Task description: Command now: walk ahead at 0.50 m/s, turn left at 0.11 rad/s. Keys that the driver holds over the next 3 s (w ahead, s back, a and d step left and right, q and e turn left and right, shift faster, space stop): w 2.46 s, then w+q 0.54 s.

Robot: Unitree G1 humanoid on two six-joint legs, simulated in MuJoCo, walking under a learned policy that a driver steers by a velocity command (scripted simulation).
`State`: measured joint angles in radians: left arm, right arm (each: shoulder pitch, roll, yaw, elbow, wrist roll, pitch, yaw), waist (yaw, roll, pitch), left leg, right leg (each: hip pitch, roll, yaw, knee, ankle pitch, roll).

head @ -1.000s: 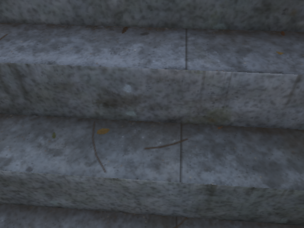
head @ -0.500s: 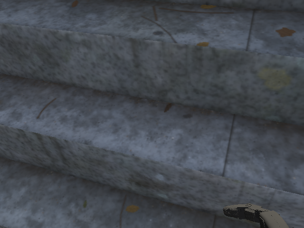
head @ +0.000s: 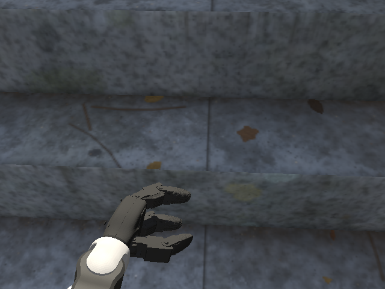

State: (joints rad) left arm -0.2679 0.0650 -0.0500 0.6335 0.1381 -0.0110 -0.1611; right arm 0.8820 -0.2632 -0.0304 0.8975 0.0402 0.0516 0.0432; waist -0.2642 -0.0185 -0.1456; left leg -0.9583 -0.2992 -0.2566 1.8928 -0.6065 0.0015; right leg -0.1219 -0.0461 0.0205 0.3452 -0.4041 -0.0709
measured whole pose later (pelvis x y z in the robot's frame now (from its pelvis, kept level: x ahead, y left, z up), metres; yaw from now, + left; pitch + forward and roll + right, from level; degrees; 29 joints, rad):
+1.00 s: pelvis +0.21 -0.10 +0.25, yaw +9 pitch +4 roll +5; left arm 0.55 0.13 0.04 1.03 -0.02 -0.12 0.03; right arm -0.12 -0.06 0.07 0.54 -0.02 0.01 -0.02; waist 0.11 -0.03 0.07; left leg -1.07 -0.08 0.22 1.46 -0.51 0.17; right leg 0.03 -0.02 -0.09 0.21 -0.06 -0.09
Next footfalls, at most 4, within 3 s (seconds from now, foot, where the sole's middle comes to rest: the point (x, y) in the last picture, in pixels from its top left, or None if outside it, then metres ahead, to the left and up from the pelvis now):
0.20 left None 0.21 0.10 -0.55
0.70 right None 0.11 -0.16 -0.56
0.96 left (166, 284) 0.37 -0.01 -0.33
1.66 right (312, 126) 0.52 -0.37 -0.09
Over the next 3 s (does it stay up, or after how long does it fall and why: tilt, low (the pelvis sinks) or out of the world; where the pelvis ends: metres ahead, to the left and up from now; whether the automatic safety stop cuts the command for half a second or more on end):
stays up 0.43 -0.39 0.61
